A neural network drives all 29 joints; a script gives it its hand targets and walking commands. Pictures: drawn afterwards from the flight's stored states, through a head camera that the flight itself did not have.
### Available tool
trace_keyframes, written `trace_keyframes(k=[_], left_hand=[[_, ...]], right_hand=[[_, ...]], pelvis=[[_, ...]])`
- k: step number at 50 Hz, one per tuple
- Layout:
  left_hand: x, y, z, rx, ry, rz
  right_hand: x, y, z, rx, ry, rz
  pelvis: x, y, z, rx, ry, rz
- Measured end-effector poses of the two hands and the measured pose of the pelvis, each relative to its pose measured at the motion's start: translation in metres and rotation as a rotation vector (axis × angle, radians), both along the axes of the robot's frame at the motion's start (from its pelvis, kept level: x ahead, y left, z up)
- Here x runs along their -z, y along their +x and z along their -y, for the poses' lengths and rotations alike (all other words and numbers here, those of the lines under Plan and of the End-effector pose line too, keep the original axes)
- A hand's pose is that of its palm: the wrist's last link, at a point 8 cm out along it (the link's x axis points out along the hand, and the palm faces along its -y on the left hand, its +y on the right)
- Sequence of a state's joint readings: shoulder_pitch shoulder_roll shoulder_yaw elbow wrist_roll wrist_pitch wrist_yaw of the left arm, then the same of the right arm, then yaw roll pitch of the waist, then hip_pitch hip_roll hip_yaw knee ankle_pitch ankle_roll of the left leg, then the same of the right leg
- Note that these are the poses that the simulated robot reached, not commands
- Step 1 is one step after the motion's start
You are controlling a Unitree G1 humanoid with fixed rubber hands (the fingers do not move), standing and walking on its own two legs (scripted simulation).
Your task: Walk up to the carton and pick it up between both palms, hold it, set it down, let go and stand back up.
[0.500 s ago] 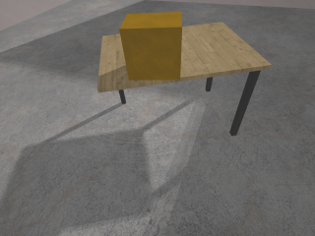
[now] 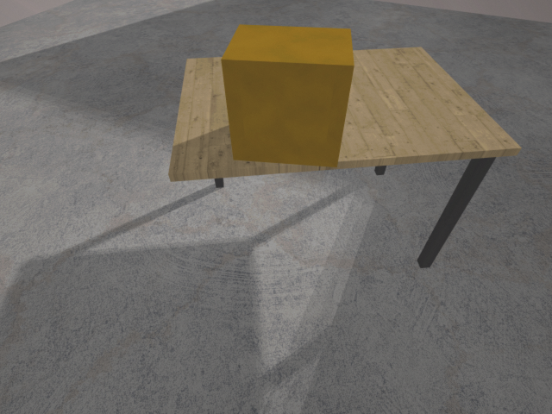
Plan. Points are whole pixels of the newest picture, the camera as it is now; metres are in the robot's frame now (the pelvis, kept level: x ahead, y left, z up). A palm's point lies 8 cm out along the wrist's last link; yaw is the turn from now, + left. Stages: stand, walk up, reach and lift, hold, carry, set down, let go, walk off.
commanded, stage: walk up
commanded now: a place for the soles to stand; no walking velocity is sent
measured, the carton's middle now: (289, 97) +0.84 +0.02 +0.04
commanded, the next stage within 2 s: none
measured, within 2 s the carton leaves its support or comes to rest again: neither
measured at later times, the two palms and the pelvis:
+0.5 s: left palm out of the picture +0.12 +0.27 -0.07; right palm out of the picture +0.14 -0.36 -0.11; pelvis +0.06 -0.05 +0.00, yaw +2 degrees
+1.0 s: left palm out of the picture +0.05 +0.28 -0.13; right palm out of the picture +0.07 -0.36 -0.09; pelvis -0.01 -0.04 -0.02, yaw +6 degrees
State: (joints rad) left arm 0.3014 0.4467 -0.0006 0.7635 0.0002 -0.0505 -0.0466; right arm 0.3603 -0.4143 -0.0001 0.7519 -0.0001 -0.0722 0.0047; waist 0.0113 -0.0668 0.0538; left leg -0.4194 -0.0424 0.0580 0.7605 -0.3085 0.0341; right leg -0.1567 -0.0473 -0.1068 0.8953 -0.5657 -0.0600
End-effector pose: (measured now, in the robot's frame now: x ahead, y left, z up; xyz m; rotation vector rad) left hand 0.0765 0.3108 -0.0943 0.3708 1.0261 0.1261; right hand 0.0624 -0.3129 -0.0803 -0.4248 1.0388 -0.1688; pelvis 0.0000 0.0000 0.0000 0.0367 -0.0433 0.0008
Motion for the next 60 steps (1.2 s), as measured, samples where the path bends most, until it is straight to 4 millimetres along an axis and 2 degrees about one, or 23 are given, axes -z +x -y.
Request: trace_keyframes(k=[6, 10, 13, 17, 22, 28, 32, 37, 40, 44, 49, 53, 60], left_hand=[[0.003, 0.040, 0.013, -0.011, -0.046, 0.043], [0.006, 0.054, 0.022, -0.021, -0.056, 0.038], [0.008, 0.057, 0.030, -0.035, -0.045, 0.018], [0.009, 0.056, 0.043, -0.050, -0.006, -0.028], [-0.009, 0.046, 0.047, -0.070, 0.056, -0.048], [-0.032, 0.038, 0.039, -0.075, 0.119, -0.033], [-0.034, 0.034, 0.033, -0.075, 0.124, 0.000], [-0.018, 0.027, 0.025, -0.080, 0.091, 0.037], [0.002, 0.022, 0.019, -0.080, 0.061, 0.055], [0.017, 0.007, 0.021, -0.095, 0.018, 0.033], [0.036, -0.023, 0.030, -0.133, -0.013, -0.040], [0.043, -0.035, 0.044, -0.141, -0.013, -0.099], [0.014, -0.032, 0.053, -0.138, 0.035, -0.071]], right_hand=[[-0.015, 0.026, 0.006, -0.007, -0.036, -0.005], [-0.019, 0.044, 0.017, -0.015, -0.055, 0.003], [-0.015, 0.056, 0.026, -0.019, -0.051, 0.000], [0.002, 0.073, 0.041, -0.024, -0.022, -0.008], [0.019, 0.084, 0.047, -0.029, 0.022, -0.036], [0.031, 0.074, 0.048, -0.040, 0.050, -0.066], [0.034, 0.065, 0.042, -0.046, 0.052, -0.064], [0.031, 0.047, 0.037, -0.049, 0.016, -0.048], [0.033, 0.026, 0.035, -0.046, -0.021, -0.062], [0.023, 0.002, 0.031, -0.027, -0.041, -0.075], [0.011, 0.007, 0.040, -0.067, -0.073, -0.072], [0.014, 0.013, 0.052, -0.080, -0.072, -0.067], [0.014, 0.027, 0.063, -0.094, -0.028, -0.057]], pelvis=[[-0.005, 0.033, 0.002, -0.012, -0.015, 0.030], [-0.005, 0.049, 0.010, -0.021, -0.006, 0.039], [-0.003, 0.059, 0.021, -0.028, 0.005, 0.034], [0.003, 0.066, 0.039, -0.027, 0.013, 0.023], [0.001, 0.064, 0.050, -0.036, 0.017, 0.022], [-0.003, 0.053, 0.049, -0.042, 0.018, 0.020], [0.000, 0.042, 0.045, -0.049, 0.006, 0.030], [0.009, 0.023, 0.035, -0.057, -0.010, 0.053], [0.021, 0.009, 0.026, -0.061, -0.019, 0.065], [0.020, -0.002, 0.025, -0.070, -0.027, 0.077], [0.021, -0.010, 0.034, -0.100, -0.022, 0.039], [0.022, -0.013, 0.047, -0.099, -0.010, 0.012], [0.009, -0.007, 0.064, -0.105, -0.012, 0.017]])
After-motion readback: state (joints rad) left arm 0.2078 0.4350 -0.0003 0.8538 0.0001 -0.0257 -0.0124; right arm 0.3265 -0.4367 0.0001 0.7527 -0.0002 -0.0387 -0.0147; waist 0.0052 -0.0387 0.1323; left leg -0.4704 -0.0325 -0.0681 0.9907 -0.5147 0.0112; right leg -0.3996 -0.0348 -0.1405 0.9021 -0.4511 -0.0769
